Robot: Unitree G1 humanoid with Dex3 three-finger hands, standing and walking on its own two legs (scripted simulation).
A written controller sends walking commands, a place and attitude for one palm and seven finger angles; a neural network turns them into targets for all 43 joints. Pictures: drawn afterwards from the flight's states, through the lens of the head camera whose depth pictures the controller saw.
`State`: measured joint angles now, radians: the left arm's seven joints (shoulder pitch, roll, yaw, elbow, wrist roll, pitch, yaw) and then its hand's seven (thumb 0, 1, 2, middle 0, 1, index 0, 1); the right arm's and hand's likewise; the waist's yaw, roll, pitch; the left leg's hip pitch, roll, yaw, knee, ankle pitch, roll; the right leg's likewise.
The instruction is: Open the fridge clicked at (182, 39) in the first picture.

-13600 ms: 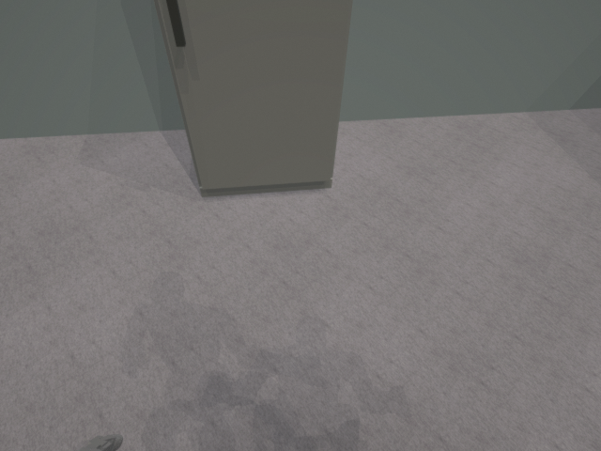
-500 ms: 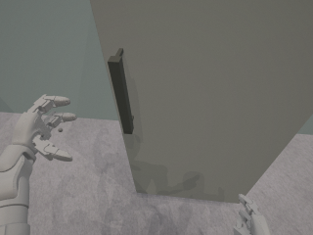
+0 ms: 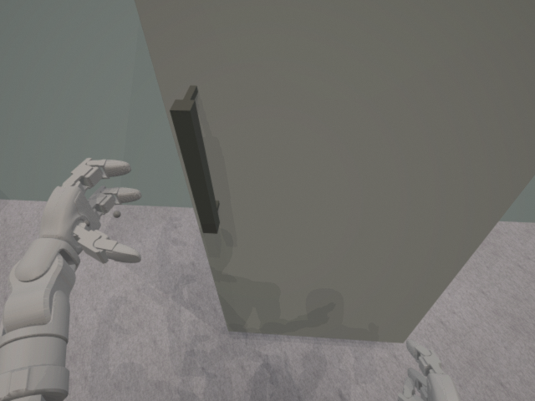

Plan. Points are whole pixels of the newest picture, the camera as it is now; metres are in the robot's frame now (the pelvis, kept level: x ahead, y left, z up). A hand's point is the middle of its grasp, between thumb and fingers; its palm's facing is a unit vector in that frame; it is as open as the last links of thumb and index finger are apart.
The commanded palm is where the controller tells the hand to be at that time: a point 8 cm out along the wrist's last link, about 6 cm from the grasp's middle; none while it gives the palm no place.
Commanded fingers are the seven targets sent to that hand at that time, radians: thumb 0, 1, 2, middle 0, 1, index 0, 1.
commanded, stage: move the hooked fingers beside the handle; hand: left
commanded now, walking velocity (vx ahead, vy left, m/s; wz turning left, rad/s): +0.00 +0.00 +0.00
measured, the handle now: (202, 167) +0.44 +0.15 +0.12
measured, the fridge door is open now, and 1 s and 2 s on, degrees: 0 0 0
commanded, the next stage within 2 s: none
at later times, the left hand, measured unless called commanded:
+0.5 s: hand (132, 195) +0.35 +0.23 +0.14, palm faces +0.05 -1.00 -0.02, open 14.0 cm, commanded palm +0.33 +0.28 +0.14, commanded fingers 0.00 -0.50 0.30 -0.30 -1.20 -0.30 -1.20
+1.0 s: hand (150, 194) +0.37 +0.22 +0.13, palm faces +0.03 -1.00 -0.01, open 14.0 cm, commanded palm +0.35 +0.26 +0.13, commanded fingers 0.00 -0.50 0.30 -0.30 -1.20 -0.30 -1.20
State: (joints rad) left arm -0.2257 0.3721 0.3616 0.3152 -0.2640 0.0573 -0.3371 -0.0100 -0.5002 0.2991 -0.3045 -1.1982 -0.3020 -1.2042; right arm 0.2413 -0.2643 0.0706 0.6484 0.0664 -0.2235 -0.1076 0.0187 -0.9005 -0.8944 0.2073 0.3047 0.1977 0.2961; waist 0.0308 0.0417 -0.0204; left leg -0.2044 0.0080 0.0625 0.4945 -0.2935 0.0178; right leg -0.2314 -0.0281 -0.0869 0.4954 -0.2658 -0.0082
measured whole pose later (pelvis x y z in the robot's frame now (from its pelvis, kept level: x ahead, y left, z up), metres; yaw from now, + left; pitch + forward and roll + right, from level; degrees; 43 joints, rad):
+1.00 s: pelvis +0.00 +0.00 +0.00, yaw -1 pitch +3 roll +0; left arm -0.42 0.37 0.32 0.58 -0.24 -0.03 -0.30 -0.01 -0.50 0.30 -0.30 -1.20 -0.30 -1.20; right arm 0.29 -0.28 0.05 0.65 0.07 -0.15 -0.09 0.02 -0.90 -0.89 0.21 0.30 0.20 0.30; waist -0.01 0.04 -0.04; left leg -0.27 0.01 0.07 0.53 -0.30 0.02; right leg -0.31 -0.02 -0.08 0.53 -0.27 -0.01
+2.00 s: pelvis +0.00 +0.00 +0.00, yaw -1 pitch +2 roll +0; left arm -0.35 0.32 0.31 0.47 -0.23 -0.05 -0.25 -0.01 -0.50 0.30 -0.30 -1.20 -0.30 -1.20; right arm 0.27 -0.27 0.05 0.64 0.06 -0.14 -0.09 0.02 -0.90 -0.89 0.21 0.30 0.20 0.30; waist 0.00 0.04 -0.03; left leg -0.25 0.02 0.07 0.52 -0.30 0.01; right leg -0.28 -0.02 -0.07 0.52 -0.27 -0.02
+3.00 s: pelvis +0.00 +0.00 +0.00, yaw -1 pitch +3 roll +0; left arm -0.41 0.32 0.28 0.52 -0.24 -0.04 -0.28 -0.01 -0.50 0.30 -0.30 -1.20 -0.30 -1.20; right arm 0.29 -0.28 0.05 0.65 0.06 -0.13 -0.08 0.02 -0.90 -0.89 0.21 0.30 0.20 0.30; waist 0.00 0.04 -0.04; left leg -0.28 0.01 0.07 0.53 -0.31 0.02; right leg -0.30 -0.02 -0.07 0.52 -0.27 -0.01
